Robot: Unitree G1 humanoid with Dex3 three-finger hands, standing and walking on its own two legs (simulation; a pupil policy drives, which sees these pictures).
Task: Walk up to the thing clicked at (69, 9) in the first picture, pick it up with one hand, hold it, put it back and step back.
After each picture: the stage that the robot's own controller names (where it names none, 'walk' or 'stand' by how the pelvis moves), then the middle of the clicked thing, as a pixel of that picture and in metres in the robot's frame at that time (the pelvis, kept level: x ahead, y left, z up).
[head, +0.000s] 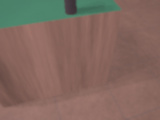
stand; out of the picture +0.87 +0.09 +0.14
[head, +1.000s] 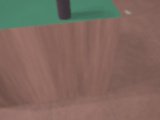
rise first; out of the picture +0.77 +0.15 +0.16
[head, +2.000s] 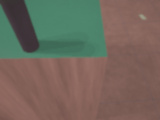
stand; (20, 21) +0.49 +0.27 +0.15
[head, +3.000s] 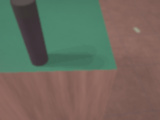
stand; (32, 35) +0.46 +0.20 +0.15
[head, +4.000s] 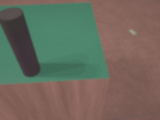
stand; (22, 47) +0.43 +0.23 +0.14
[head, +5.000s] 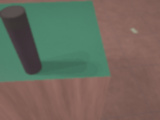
stand; (24, 44) +0.44 +0.23 +0.13
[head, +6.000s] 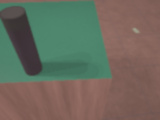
stand; (25, 45) +0.43 +0.22 +0.13
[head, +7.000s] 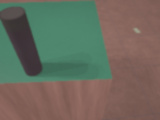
stand; (25, 46) +0.43 +0.22 +0.13
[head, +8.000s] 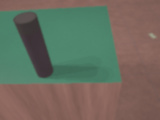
rise first; (36, 49) +0.43 +0.21 +0.14
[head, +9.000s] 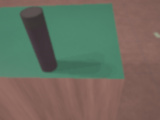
go down; (41, 43) +0.45 +0.20 +0.14
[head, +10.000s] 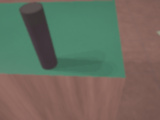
go down; (41, 40) +0.45 +0.21 +0.14
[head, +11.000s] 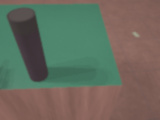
go down; (31, 50) +0.41 +0.18 +0.15
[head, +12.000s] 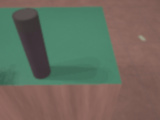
close in; (35, 48) +0.43 +0.19 +0.15
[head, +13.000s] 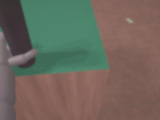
close; (16, 33) +0.45 +0.20 +0.17
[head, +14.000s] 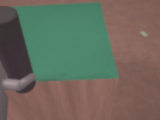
lift; (14, 57) +0.33 +0.20 +0.21
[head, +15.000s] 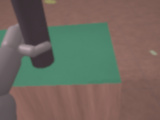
lift; (33, 23) +0.34 +0.15 +0.34
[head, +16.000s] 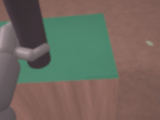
hold; (28, 24) +0.33 +0.14 +0.33
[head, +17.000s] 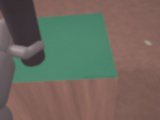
crouch; (22, 21) +0.33 +0.16 +0.33
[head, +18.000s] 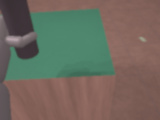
crouch; (17, 16) +0.40 +0.20 +0.30
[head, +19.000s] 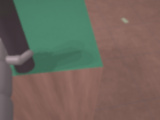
lower; (13, 37) +0.45 +0.21 +0.16
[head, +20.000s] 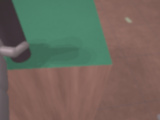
lower; (8, 26) +0.46 +0.23 +0.18
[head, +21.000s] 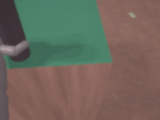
lower; (8, 25) +0.46 +0.22 +0.18
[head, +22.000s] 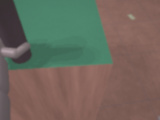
lower; (9, 27) +0.45 +0.22 +0.18
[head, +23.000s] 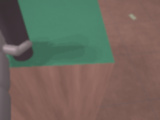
loosen; (12, 24) +0.46 +0.22 +0.18
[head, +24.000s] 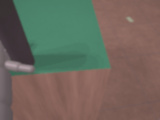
withdraw; (12, 36) +0.43 +0.21 +0.18
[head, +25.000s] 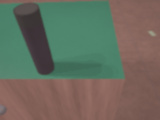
sink last; (37, 43) +0.42 +0.20 +0.16
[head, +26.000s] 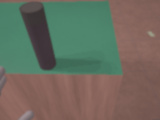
stand; (41, 40) +0.45 +0.20 +0.15
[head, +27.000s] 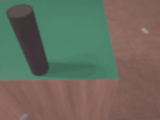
stand; (31, 45) +0.42 +0.20 +0.14
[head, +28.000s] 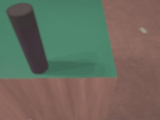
stand; (31, 43) +0.43 +0.21 +0.14
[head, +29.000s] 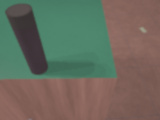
stand; (30, 44) +0.43 +0.21 +0.14
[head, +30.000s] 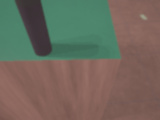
walk; (35, 24) +0.48 +0.18 +0.15
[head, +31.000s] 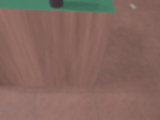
walk; out of the picture +0.78 +0.16 +0.15
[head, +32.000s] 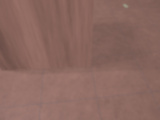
stand; out of the picture +1.14 +0.30 +0.16
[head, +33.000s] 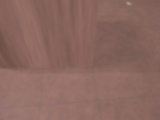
stand; out of the picture +1.09 +0.22 +0.15
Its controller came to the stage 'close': yes
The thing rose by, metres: 0.20
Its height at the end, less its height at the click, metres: +0.00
